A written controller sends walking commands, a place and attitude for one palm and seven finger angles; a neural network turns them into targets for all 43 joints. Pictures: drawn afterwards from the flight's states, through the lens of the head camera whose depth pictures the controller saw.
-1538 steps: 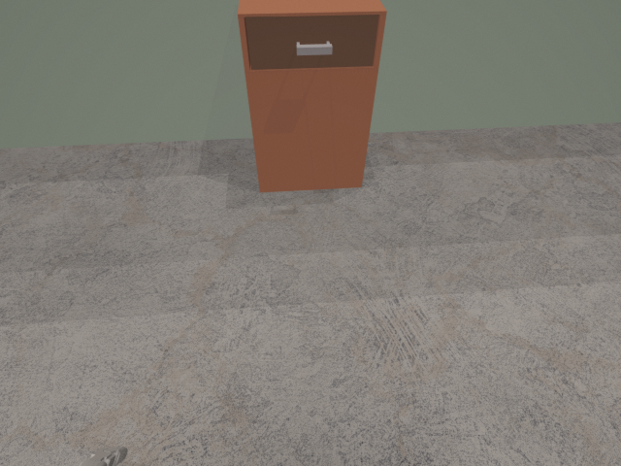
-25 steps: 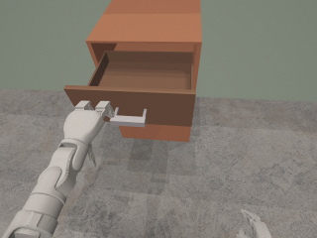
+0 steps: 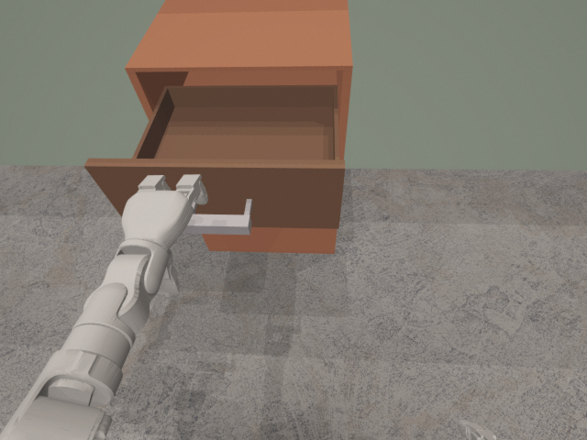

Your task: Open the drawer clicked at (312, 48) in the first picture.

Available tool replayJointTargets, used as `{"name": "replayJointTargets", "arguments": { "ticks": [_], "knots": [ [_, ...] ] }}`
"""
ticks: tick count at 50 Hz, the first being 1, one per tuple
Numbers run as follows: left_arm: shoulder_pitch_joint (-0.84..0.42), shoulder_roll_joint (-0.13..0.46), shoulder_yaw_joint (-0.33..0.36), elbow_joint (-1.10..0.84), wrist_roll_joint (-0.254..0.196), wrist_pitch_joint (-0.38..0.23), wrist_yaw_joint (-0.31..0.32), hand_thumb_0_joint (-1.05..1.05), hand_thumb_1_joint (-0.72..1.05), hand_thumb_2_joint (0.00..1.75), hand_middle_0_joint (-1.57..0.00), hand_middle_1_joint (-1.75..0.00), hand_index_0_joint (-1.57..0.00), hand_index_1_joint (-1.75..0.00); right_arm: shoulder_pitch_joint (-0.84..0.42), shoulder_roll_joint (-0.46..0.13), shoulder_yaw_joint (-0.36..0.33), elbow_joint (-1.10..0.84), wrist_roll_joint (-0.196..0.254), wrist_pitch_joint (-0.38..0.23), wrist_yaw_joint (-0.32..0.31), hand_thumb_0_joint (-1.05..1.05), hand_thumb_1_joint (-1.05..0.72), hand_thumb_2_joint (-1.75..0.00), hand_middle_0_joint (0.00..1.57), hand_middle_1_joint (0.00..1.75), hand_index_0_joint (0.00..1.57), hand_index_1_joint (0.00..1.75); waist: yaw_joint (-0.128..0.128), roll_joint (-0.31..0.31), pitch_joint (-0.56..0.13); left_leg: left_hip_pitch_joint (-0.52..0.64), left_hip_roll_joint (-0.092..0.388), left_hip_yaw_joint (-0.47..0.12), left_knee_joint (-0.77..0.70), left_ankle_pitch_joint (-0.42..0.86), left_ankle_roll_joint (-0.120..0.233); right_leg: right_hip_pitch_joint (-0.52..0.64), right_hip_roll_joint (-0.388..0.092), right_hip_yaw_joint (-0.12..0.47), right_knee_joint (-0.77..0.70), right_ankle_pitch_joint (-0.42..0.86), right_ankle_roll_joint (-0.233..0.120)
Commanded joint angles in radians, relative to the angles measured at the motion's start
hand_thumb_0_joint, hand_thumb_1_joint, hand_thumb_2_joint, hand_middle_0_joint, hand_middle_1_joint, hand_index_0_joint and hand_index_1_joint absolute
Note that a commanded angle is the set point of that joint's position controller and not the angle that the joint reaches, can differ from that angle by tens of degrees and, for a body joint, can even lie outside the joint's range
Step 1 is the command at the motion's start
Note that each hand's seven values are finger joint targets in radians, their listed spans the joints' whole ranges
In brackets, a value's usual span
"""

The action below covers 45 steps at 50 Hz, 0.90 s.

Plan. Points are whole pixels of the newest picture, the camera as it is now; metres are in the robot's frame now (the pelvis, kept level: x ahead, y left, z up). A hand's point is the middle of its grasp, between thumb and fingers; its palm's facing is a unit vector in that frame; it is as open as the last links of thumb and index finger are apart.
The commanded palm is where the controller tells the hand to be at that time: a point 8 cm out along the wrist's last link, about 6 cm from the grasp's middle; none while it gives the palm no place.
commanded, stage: move the hooked fingers above the handle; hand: left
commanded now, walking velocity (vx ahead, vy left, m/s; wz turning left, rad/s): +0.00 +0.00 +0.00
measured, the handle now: (219, 214) +0.50 +0.17 -0.06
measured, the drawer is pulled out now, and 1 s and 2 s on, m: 0.30 0.29 0.29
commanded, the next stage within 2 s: lower the fingers behind the handle in 1.52 s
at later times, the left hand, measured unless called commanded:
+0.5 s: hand (201, 217) +0.45 +0.18 +0.00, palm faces -0.04 -0.03 -1.00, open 13.8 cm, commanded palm +0.43 +0.18 +0.06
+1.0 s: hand (200, 216) +0.45 +0.18 +0.01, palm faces -0.02 -0.03 -1.00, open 13.8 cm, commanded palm +0.43 +0.19 +0.06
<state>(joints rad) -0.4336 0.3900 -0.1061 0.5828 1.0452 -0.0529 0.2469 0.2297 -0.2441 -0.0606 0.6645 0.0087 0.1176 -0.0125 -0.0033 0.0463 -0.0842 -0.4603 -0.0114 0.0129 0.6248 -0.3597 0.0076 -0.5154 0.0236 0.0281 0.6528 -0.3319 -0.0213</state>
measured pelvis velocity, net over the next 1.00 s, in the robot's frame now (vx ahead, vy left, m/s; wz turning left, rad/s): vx -0.01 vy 0.01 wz -0.01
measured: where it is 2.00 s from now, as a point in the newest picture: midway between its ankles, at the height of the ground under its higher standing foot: outside the picture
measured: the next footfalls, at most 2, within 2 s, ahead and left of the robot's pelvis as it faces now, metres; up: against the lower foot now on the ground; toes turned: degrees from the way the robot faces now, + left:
none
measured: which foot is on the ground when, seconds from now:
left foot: down 0.00-1.00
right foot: down 0.00-1.00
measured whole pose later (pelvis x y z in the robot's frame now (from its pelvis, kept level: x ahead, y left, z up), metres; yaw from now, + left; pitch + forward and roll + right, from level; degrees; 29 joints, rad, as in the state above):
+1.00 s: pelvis -0.01 +0.01 -0.01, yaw -1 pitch +17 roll +0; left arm -0.72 0.36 -0.09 1.00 1.10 -0.04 0.40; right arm 0.33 -0.24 -0.07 0.70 -0.01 0.10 0.00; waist -0.09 0.05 -0.13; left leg -0.64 0.00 0.02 0.73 -0.38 0.02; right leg -0.68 0.03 0.04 0.72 -0.33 -0.01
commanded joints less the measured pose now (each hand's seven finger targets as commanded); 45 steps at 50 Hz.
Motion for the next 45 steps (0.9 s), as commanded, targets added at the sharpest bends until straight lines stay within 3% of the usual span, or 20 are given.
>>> {"name": "replayJointTargets", "arguments": {
  "ticks": [1, 3, 7, 11, 13, 16, 17, 19, 23, 26, 28, 29, 30, 33, 34, 35, 37, 40, 44, 45],
  "knots": [
    [-0.403, 0.175, 0.067, -0.129, 0.005, -0.002, 0.047, 0.0, -0.5, 0.3, -0.3, -1.2, -0.3, -1.2, 0.021, -0.126, -0.044, -0.1, -0.001, -0.034, -0.009, 0.0, -0.9, -0.9, 0.2, 0.3, 0.2, 0.3, -0.02, -0.076, -0.337, 0.099, -0.027, 0.031, -0.014, 0.421, 0.027, 0.218, -0.001, -0.014, -0.037, 0.462, -0.017],
    [-0.451, 0.202, 0.084, -0.105, 0.014, -0.012, 0.056, 0.0, -0.5, 0.3, -0.3, -1.2, -0.3, -1.2, 0.031, -0.129, -0.045, -0.097, -0.003, -0.033, -0.012, 0.0, -0.9, -0.9, 0.2, 0.3, 0.2, 0.3, -0.023, -0.079, -0.345, 0.09, -0.029, 0.03, -0.011, 0.392, 0.029, 0.21, 0.0, -0.012, -0.038, 0.428, -0.018],
    [-0.538, 0.199, 0.08, -0.037, 0.031, -0.028, 0.085, 0.0, -0.5, 0.3, -0.3, -1.2, -0.3, -1.2, 0.058, -0.129, -0.049, -0.079, -0.007, -0.035, -0.012, 0.0, -0.9, -0.9, 0.2, 0.3, 0.2, 0.3, -0.037, -0.054, -0.364, 0.087, -0.028, 0.023, 0.006, 0.387, 0.026, 0.163, 0.004, -0.018, -0.025, 0.394, -0.022],
    [-0.616, 0.146, 0.039, 0.025, 0.037, -0.023, 0.12, 0.0, -0.5, 0.3, -0.3, -1.2, -0.3, -1.2, 0.087, -0.126, -0.054, -0.062, -0.013, -0.039, -0.002, 0.0, -0.9, -0.9, 0.2, 0.3, 0.2, 0.3, -0.056, -0.013, -0.402, 0.093, -0.025, 0.017, 0.029, 0.414, 0.021, 0.121, 0.008, -0.03, -0.002, 0.393, -0.026],
    [-0.595, 0.187, 0.083, 0.082, 0.039, -0.012, 0.13, 0.0, -0.5, 0.3, -0.3, -1.2, -0.3, -1.2, 0.102, -0.131, -0.056, -0.058, -0.015, -0.036, 0.003, 0.0, -0.9, -0.9, 0.2, 0.3, 0.2, 0.3, -0.044, -0.042, -0.42, 0.067, -0.025, 0.02, 0.033, 0.419, 0.023, 0.143, 0.01, -0.026, 0.004, 0.409, -0.025],
    [-0.637, 0.131, 0.037, 0.137, 0.045, 0.01, 0.14, 0.0, -0.5, 0.3, -0.3, -1.2, -0.3, -1.2, 0.115, -0.132, -0.058, -0.051, -0.016, -0.033, 0.009, 0.0, -0.9, -0.9, 0.2, 0.3, 0.2, 0.3, -0.065, -0.046, -0.404, 0.053, -0.02, 0.021, 0.041, 0.415, 0.021, 0.104, 0.012, -0.035, 0.007, 0.397, -0.025],
    [-0.647, 0.156, 0.057, 0.172, 0.049, 0.016, 0.142, 0.0, -0.5, 0.3, -0.3, -1.2, -0.3, -1.2, 0.123, -0.137, -0.057, -0.045, -0.018, -0.032, 0.009, 0.0, -0.9, -0.9, 0.2, 0.3, 0.2, 0.3, -0.068, -0.07, -0.394, 0.034, -0.02, 0.021, 0.043, 0.406, 0.023, 0.107, 0.013, -0.033, 0.006, 0.396, -0.025],
    [-0.678, 0.139, 0.035, 0.183, 0.048, 0.025, 0.144, 0.0, -0.5, 0.3, -0.3, -1.2, -0.3, -1.2, 0.133, -0.137, -0.056, -0.049, -0.018, -0.03, 0.011, 0.0, -0.9, -0.9, 0.2, 0.3, 0.2, 0.3, -0.075, -0.045, -0.406, 0.03, -0.021, 0.022, 0.046, 0.395, 0.024, 0.099, 0.013, -0.031, 0.008, 0.391, -0.024],
    [-0.738, 0.179, 0.066, 0.199, 0.057, 0.016, 0.156, 0.0, -0.5, 0.3, -0.3, -1.2, -0.3, -1.2, 0.159, -0.142, -0.06, -0.042, -0.024, -0.031, 0.008, 0.0, -0.9, -0.9, 0.2, 0.3, 0.2, 0.3, -0.083, -0.036, -0.456, 0.02, -0.019, 0.02, 0.06, 0.395, 0.026, 0.098, 0.013, -0.026, 0.023, 0.391, -0.023],
    [-0.764, 0.132, 0.034, 0.235, 0.062, 0.016, 0.174, 0.0, -0.5, 0.3, -0.3, -1.2, -0.3, -1.2, 0.175, -0.14, -0.062, -0.03, -0.029, -0.036, 0.013, 0.0, -0.9, -0.9, 0.2, 0.3, 0.2, 0.3, -0.098, -0.007, -0.446, 0.021, -0.013, 0.015, 0.074, 0.4, 0.021, 0.041, 0.018, -0.036, 0.034, 0.36, -0.026],
    [-0.799, 0.149, 0.047, 0.279, 0.063, 0.03, 0.189, 0.0, -0.5, 0.3, -0.3, -1.2, -0.3, -1.2, 0.19, -0.149, -0.062, -0.019, -0.03, -0.038, 0.014, 0.0, -0.9, -0.9, 0.2, 0.3, 0.2, 0.3, -0.116, -0.048, -0.433, -0.012, -0.013, 0.012, 0.081, 0.374, 0.025, 0.028, 0.02, -0.036, 0.036, 0.349, -0.023],
    [-0.817, 0.143, 0.039, 0.288, 0.067, 0.036, 0.195, 0.0, -0.5, 0.3, -0.3, -1.2, -0.3, -1.2, 0.188, -0.148, -0.063, -0.017, -0.031, -0.04, 0.016, 0.0, -0.9, -0.9, 0.2, 0.3, 0.2, 0.3, -0.122, -0.03, -0.431, -0.016, -0.013, 0.014, 0.083, 0.359, 0.024, 0.013, 0.019, -0.035, 0.036, 0.334, -0.023],
    [-0.826, 0.16, 0.057, 0.277, 0.066, 0.04, 0.203, 0.0, -0.5, 0.3, -0.3, -1.2, -0.3, -1.2, 0.195, -0.15, -0.063, -0.017, -0.035, -0.04, 0.017, 0.0, -0.9, -0.9, 0.2, 0.3, 0.2, 0.3, -0.112, -0.026, -0.471, -0.009, -0.014, 0.014, 0.085, 0.368, 0.026, 0.032, 0.019, -0.034, 0.042, 0.345, -0.024],
    [-0.81, 0.201, 0.084, 0.293, 0.067, 0.064, 0.201, 0.0, -0.5, 0.3, -0.3, -1.2, -0.3, -1.2, 0.201, -0.152, -0.061, -0.021, -0.032, -0.034, 0.017, 0.0, -0.9, -0.9, 0.2, 0.3, 0.2, 0.3, -0.099, -0.017, -0.496, -0.02, -0.016, 0.019, 0.08, 0.378, 0.025, 0.072, 0.017, -0.03, 0.043, 0.369, -0.023],
    [-0.79, 0.182, 0.072, 0.289, 0.066, 0.067, 0.198, 0.0, -0.5, 0.3, -0.3, -1.2, -0.3, -1.2, 0.196, -0.149, -0.062, -0.024, -0.033, -0.033, 0.016, 0.0, -0.9, -0.9, 0.2, 0.3, 0.2, 0.3, -0.095, -0.007, -0.51, -0.004, -0.015, 0.022, 0.082, 0.399, 0.025, 0.076, 0.018, -0.029, 0.043, 0.384, -0.023],
    [-0.781, 0.151, 0.051, 0.289, 0.058, 0.069, 0.192, 0.0, -0.5, 0.3, -0.3, -1.2, -0.3, -1.2, 0.198, -0.147, -0.062, -0.027, -0.032, -0.032, 0.017, 0.0, -0.9, -0.9, 0.2, 0.3, 0.2, 0.3, -0.097, -0.022, -0.499, -0.005, -0.014, 0.024, 0.079, 0.402, 0.026, 0.084, 0.018, -0.033, 0.037, 0.392, -0.022],
    [-0.751, 0.186, 0.084, 0.303, 0.047, 0.065, 0.18, 0.0, -0.5, 0.3, -0.3, -1.2, -0.3, -1.2, 0.195, -0.151, -0.059, -0.029, -0.029, -0.031, 0.014, 0.0, -0.9, -0.9, 0.2, 0.3, 0.2, 0.3, -0.09, -0.058, -0.481, -0.026, -0.014, 0.025, 0.07, 0.387, 0.029, 0.11, 0.018, -0.029, 0.029, 0.394, -0.021],
    [-0.755, 0.157, 0.047, 0.274, 0.053, 0.048, 0.17, 0.0, -0.5, 0.3, -0.3, -1.2, -0.3, -1.2, 0.188, -0.149, -0.06, -0.035, -0.025, -0.035, 0.007, 0.0, -0.9, -0.9, 0.2, 0.3, 0.2, 0.3, -0.102, -0.053, -0.444, -0.022, -0.012, 0.03, 0.057, 0.342, 0.032, 0.09, 0.016, -0.026, 0.01, 0.359, -0.018],
    [-0.714, 0.213, 0.101, 0.23, 0.057, 0.017, 0.181, 0.0, -0.5, 0.3, -0.3, -1.2, -0.3, -1.2, 0.184, -0.146, -0.059, -0.041, -0.027, -0.039, 0.003, 0.0, -0.9, -0.9, 0.2, 0.3, 0.2, 0.3, -0.074, -0.037, -0.468, -0.007, -0.014, 0.032, 0.057, 0.382, 0.031, 0.121, 0.014, -0.022, 0.017, 0.394, -0.021],
    [-0.707, 0.187, 0.082, 0.223, 0.056, 0.014, 0.184, 0.0, -0.5, 0.3, -0.3, -1.2, -0.3, -1.2, 0.177, -0.144, -0.061, -0.043, -0.028, -0.04, 0.004, 0.0, -0.9, -0.9, 0.2, 0.3, 0.2, 0.3, -0.079, -0.04, -0.462, -0.007, -0.015, 0.033, 0.058, 0.373, 0.031, 0.118, 0.015, -0.022, 0.014, 0.391, -0.019]
  ]
}}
